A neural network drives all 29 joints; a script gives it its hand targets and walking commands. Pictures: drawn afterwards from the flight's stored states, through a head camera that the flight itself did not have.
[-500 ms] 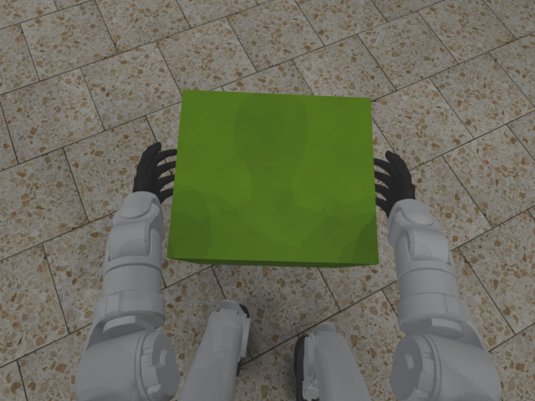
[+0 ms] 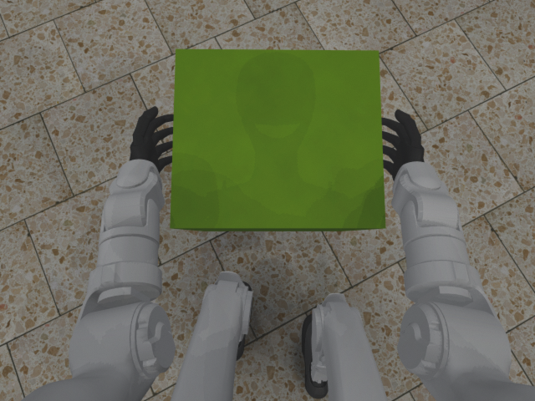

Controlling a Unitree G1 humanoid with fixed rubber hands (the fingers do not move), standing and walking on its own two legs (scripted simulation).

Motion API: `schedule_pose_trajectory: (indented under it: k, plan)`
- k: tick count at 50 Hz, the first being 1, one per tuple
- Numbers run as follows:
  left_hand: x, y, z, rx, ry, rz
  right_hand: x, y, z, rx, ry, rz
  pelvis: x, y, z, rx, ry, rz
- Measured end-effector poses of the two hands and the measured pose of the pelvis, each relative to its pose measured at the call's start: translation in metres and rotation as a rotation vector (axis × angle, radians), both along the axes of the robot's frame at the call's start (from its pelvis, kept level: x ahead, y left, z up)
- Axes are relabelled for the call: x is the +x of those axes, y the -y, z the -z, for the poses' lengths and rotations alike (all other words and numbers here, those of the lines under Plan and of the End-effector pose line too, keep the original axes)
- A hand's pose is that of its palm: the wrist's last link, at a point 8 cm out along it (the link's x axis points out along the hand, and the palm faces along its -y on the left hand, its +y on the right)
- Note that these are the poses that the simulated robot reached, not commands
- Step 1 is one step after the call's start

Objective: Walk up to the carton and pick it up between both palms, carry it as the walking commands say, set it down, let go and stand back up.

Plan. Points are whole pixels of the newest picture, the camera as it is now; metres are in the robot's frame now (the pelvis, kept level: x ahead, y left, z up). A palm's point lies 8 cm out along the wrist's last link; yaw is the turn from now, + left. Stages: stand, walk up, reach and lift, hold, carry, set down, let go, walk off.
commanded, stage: set down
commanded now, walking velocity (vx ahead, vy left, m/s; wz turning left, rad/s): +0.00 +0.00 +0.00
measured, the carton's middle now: (274, 157) +0.49 +0.06 -0.17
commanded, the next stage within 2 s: none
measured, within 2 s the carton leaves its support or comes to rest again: rests again in 1.70 s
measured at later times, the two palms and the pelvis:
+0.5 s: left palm (167, 165) +0.45 +0.25 -0.17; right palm (382, 171) +0.49 -0.13 -0.17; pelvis -0.02 +0.00 -0.07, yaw -1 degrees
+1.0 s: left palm (181, 176) +0.46 +0.25 -0.29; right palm (355, 178) +0.51 -0.11 -0.29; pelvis -0.05 -0.01 -0.13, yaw +0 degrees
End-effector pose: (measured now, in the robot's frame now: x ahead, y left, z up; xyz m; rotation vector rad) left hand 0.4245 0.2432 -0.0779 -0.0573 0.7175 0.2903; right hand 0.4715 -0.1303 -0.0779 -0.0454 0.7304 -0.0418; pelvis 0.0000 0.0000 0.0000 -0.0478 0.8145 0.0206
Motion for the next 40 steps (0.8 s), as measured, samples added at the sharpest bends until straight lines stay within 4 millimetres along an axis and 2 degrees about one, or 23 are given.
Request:
schedule_pose_trajectory:
  k: [10, 16, 29, 35, 40]
  plan:
    - [0.006, -0.008, 0.033, -0.001, -0.001, -0.006, 0.01, -0.009, 0.028, -0.01, 0.008, -0.005, -0.009, 0.006, 0.03, -0.008, -0.009, 0.0]
    - [0.008, -0.009, 0.06, 0.005, -0.014, -0.003, 0.015, -0.011, 0.052, -0.032, 0.005, -0.015, -0.015, 0.004, 0.048, -0.015, -0.017, -0.005]
    - [0.03, -0.005, 0.107, 0.028, -0.011, 0.031, 0.02, -0.006, 0.11, -0.03, 0.007, 0.007, -0.027, -0.004, 0.083, -0.017, -0.006, 0.012]
    - [0.033, -0.011, 0.139, 0.025, -0.018, 0.02, 0.026, -0.011, 0.142, -0.042, -0.005, -0.014, -0.035, -0.003, 0.097, -0.011, 0.032, 0.008]
    - [0.036, -0.013, 0.173, 0.032, 0.005, 0.011, 0.034, -0.015, 0.172, -0.057, 0.018, -0.026, -0.049, 0.001, 0.101, -0.003, 0.201, 0.004]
